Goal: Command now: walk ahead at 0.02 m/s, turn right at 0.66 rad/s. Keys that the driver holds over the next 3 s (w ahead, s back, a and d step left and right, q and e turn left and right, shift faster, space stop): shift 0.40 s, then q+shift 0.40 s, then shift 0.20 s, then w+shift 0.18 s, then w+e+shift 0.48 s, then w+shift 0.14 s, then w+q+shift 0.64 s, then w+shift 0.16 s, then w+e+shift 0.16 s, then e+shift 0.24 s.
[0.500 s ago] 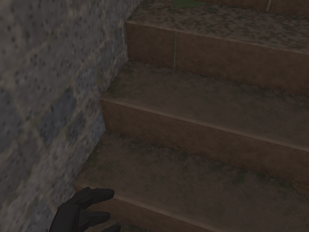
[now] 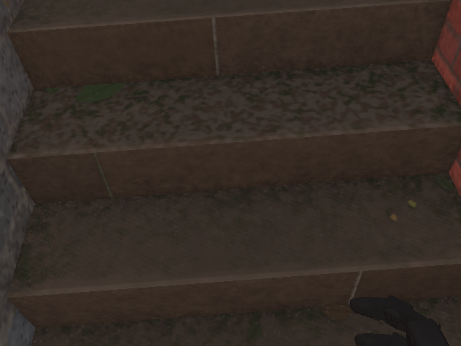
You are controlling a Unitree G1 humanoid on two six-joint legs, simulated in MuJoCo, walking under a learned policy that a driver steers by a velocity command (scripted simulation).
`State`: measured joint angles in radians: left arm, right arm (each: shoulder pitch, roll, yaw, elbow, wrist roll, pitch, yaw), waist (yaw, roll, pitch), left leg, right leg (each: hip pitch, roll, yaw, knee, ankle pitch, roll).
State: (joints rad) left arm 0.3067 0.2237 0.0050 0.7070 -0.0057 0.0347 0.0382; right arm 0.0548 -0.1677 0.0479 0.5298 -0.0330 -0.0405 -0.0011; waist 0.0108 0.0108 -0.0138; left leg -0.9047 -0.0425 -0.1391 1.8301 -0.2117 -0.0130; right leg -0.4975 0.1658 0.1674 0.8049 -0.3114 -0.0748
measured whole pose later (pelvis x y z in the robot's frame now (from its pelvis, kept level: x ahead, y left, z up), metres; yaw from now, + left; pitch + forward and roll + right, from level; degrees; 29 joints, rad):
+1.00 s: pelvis +0.06 +0.02 +0.03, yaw +15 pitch +2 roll +1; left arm 0.24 0.18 0.00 0.61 0.05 0.04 0.09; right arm 0.15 -0.27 -0.02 0.59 0.00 0.03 -0.04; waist 0.06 0.04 0.02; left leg -0.70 -0.04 -0.07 1.41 -0.31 -0.15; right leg -0.35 -0.02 -0.04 0.59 -0.27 -0.05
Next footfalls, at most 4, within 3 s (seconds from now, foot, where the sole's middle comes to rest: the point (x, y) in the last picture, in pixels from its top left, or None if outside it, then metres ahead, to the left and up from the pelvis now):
0.30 left None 0.12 0.18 -0.74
0.76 right None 0.15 -0.06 -0.74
1.20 left None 0.08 0.15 -0.74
1.62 right None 0.38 0.01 -0.57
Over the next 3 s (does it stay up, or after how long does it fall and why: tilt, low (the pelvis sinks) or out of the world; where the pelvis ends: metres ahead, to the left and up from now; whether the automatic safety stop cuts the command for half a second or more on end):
stays up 1.17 0.22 0.70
